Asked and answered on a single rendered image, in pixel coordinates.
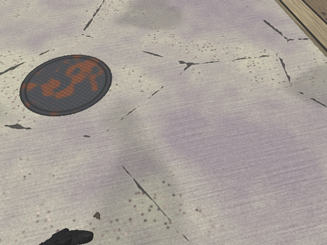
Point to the left robot hand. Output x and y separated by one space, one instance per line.
66 237

